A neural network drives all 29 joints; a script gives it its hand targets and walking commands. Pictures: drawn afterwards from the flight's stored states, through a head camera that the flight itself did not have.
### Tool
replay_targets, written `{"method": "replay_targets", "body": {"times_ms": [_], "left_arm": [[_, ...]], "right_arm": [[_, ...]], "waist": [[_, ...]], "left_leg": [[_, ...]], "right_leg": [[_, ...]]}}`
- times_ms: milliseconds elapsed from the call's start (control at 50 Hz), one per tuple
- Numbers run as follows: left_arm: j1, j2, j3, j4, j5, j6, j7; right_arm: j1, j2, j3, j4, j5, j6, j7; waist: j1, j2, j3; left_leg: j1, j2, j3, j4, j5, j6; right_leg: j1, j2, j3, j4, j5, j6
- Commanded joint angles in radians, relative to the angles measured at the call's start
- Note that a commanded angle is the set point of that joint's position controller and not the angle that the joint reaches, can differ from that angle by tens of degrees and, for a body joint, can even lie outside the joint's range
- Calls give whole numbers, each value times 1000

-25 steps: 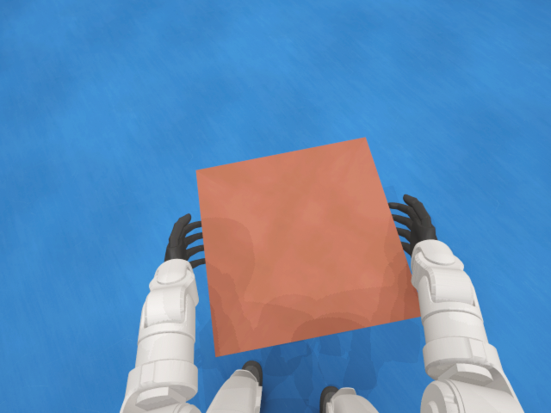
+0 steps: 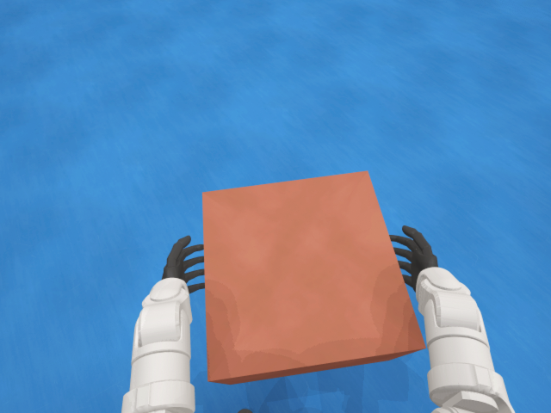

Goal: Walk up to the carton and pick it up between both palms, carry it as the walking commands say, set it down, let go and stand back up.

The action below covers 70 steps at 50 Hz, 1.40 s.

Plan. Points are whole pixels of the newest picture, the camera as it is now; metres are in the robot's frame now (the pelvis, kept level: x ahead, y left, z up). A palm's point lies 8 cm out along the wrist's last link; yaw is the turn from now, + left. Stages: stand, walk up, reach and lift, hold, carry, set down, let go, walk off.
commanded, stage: reach and lift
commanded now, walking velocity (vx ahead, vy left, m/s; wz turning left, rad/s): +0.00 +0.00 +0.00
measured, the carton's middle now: (298, 279) +0.34 +0.02 -0.07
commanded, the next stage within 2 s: hold in 1.74 s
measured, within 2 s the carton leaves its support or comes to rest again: neither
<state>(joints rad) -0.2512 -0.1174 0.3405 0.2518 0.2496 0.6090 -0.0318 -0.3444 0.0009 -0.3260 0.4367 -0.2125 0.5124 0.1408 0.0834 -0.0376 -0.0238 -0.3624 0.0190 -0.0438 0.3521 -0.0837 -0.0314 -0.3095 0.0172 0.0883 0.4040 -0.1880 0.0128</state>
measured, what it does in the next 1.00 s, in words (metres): stands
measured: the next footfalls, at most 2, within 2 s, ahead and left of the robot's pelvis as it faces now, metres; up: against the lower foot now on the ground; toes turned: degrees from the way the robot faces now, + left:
none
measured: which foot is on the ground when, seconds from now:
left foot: down 0.00-1.00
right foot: down 0.00-1.00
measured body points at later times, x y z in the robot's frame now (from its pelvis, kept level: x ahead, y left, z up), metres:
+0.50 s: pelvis +0.02 +0.00 +0.01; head -0.02 +0.01 +0.46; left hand +0.31 +0.18 +0.03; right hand +0.33 -0.20 +0.04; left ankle +0.06 +0.14 -0.74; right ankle +0.01 -0.13 -0.74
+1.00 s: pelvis +0.03 +0.00 +0.01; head -0.01 +0.00 +0.46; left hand +0.32 +0.18 +0.03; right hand +0.32 -0.20 +0.04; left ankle +0.06 +0.14 -0.74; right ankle +0.01 -0.13 -0.74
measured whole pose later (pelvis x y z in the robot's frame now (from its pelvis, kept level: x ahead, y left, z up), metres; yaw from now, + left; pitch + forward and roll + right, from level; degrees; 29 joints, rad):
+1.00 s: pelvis +0.03 +0.00 +0.01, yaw +1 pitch -3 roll +0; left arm -0.18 -0.08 0.26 0.20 0.26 0.72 -0.10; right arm -0.19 0.07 -0.31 0.23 -0.27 0.68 0.10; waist 0.00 -0.01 -0.04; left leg -0.06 0.02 -0.06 0.20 -0.08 -0.04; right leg 0.02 0.01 0.07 0.19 -0.15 0.01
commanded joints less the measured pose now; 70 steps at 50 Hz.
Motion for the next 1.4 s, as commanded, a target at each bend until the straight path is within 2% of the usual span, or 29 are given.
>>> {"method": "replay_targets", "body": {"times_ms": [0,20,40,60,100,140,200,280,340,360,380,460,520,560,620,660,760,780,840,880,940,960,1000,1080,1120,1140,1220,1300,1380], "left_arm": [[-700,-855,-678,-152,-274,-27,-281],[-701,-841,-663,-111,-272,-15,-284],[-710,-850,-683,-125,-280,-7,-284],[-696,-849,-678,-102,-281,3,-288],[-678,-858,-645,-27,-273,25,-300],[-669,-878,-625,33,-261,40,-317],[-667,-900,-589,82,-254,54,-335],[-667,-926,-597,62,-255,75,-337],[-636,-919,-580,37,-246,87,-329],[-644,-923,-578,23,-248,85,-323],[-636,-926,-581,7,-244,85,-321],[-575,-904,-607,-88,-239,80,-298],[-562,-871,-632,-128,-251,70,-295],[-529,-859,-644,-130,-249,69,-299],[-561,-828,-674,-165,-265,59,-312],[-567,-811,-682,-178,-262,56,-326],[-530,-768,-683,-166,-266,52,-356],[-523,-769,-677,-153,-268,51,-361],[-505,-778,-674,-138,-264,54,-364],[-497,-794,-671,-128,-271,54,-359],[-459,-803,-662,-118,-258,57,-347],[-460,-799,-660,-126,-258,53,-342],[-462,-816,-673,-148,-264,49,-329],[-431,-815,-672,-165,-257,49,-306],[-437,-817,-682,-172,-253,50,-298],[-449,-819,-696,-194,-258,47,-295],[-484,-846,-739,-229,-271,46,-287],[-478,-838,-746,-232,-273,50,-287],[-451,-838,-722,-175,-263,57,-301]], "right_arm": [[-710,908,646,-165,273,-42,301],[-718,896,628,-138,265,-32,300],[-715,903,637,-149,273,-26,300],[-689,904,618,-124,256,-14,299],[-646,898,562,-48,227,7,300],[-578,903,496,39,194,29,310],[-532,889,431,90,168,48,320],[-542,893,477,20,182,74,317],[-553,896,513,-39,203,92,316],[-561,904,520,-52,208,96,317],[-578,905,533,-82,218,97,319],[-603,931,624,-191,265,102,320],[-598,940,643,-232,270,101,310],[-550,928,636,-229,254,104,299],[-488,935,617,-213,226,104,280],[-440,945,605,-208,211,104,266],[-391,954,623,-241,202,112,229],[-397,951,626,-247,200,114,224],[-381,931,623,-252,194,119,217],[-390,912,629,-266,196,124,215],[-395,888,636,-283,201,130,222],[-404,883,644,-289,206,131,226],[-428,882,665,-328,227,124,235],[-425,870,668,-337,240,126,250],[-435,860,665,-337,243,120,258],[-418,869,666,-328,240,121,262],[-435,856,665,-339,242,104,273],[-426,851,655,-327,230,104,273],[-412,858,644,-309,214,109,271]], "waist": [[27,37,-601],[23,16,-567],[17,26,-612],[3,2,-578],[-19,0,-502],[-43,12,-422],[-72,34,-345],[-66,45,-295],[-37,69,-251],[-31,49,-250],[-19,65,-245],[31,10,-315],[19,-49,-350],[-1,-52,-361],[-48,-46,-391],[-61,-9,-396],[-74,14,-353],[-78,3,-343],[-86,34,-296],[-105,18,-277],[-93,25,-247],[-94,-1,-248],[-85,14,-267],[-80,-15,-282],[-74,17,-293],[-78,6,-302],[-88,60,-342],[-95,54,-347],[-101,38,-315]], "left_leg": [[503,-109,34,0,106,11],[494,-109,35,-3,64,14],[522,-110,35,-12,72,12],[521,-111,39,-18,73,10],[520,-110,42,-34,41,6],[538,-111,44,-50,22,-6],[580,-115,49,-71,52,-19],[575,-122,47,-106,121,-16],[537,-123,47,-134,126,-12],[535,-115,38,-137,131,-8],[531,-117,35,-138,129,-8],[570,-119,30,-134,219,4],[588,-119,31,-119,239,15],[606,-121,33,-113,263,16],[611,-125,35,-106,279,14],[593,-134,45,-103,275,11],[522,-147,59,-110,252,11],[515,-148,59,-112,235,13],[498,-150,57,-118,228,5],[507,-143,45,-121,224,7],[505,-140,40,-126,214,4],[509,-135,34,-124,213,8],[512,-132,30,-124,223,7],[541,-124,21,-120,230,11],[556,-121,23,-114,231,5],[559,-121,21,-115,224,5],[587,-115,20,-102,229,-6],[583,-112,22,-101,201,-3],[549,-120,31,-116,146,4]], "right_leg": [[8,104,-62,-90,2,-33],[-16,97,-60,-97,-31,-35],[17,96,-58,-102,-11,-36],[6,96,-62,-112,-12,-36],[-1,87,-60,-135,-36,-40],[-28,78,-57,-167,-51,-50],[-35,66,-46,-211,-20,-64],[28,80,-52,-228,62,-54],[84,98,-60,-230,78,-39],[85,109,-66,-222,71,-33],[96,113,-65,-222,65,-30],[141,123,-61,-215,127,-11],[134,122,-51,-207,160,0],[147,118,-47,-205,198,4],[168,106,-33,-208,256,10],[200,92,-20,-215,291,12],[267,68,0,-225,397,24],[272,69,-1,-228,386,25],[273,75,-7,-237,371,18],[263,84,-21,-236,342,12],[252,95,-32,-239,286,4],[242,100,-36,-235,275,5],[238,104,-37,-224,258,0],[211,107,-41,-218,224,1],[195,105,-37,-216,206,-7],[195,107,-38,-214,203,-7],[162,104,-31,-206,175,-21],[151,99,-32,-205,157,-25],[165,94,-35,-212,143,-23]]}}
